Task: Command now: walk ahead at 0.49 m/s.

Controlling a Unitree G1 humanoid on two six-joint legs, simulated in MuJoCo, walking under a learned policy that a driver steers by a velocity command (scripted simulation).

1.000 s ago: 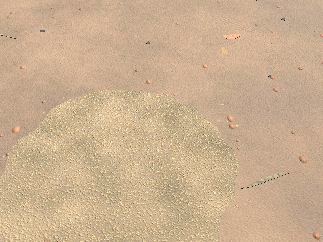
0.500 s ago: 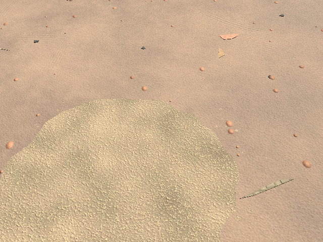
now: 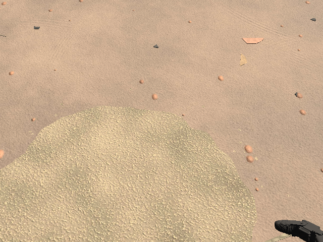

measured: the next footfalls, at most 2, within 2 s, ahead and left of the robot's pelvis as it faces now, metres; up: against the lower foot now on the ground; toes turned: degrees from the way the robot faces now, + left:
right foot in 0.48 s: +0.45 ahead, -0.14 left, +0.00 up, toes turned -1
left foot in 1.00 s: +0.45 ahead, +0.10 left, +0.00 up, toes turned +13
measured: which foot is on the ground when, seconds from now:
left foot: down 0.00-0.48, up 0.50-0.98, down 1.00-1.00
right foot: up 0.00-0.46, down 0.48-1.00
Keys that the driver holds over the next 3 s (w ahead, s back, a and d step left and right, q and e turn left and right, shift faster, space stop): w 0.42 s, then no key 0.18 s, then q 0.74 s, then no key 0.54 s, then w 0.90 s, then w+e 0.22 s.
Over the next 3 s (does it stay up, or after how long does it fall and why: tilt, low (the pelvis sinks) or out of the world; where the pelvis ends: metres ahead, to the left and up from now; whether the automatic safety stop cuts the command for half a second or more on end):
stays up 0.81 0.20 0.03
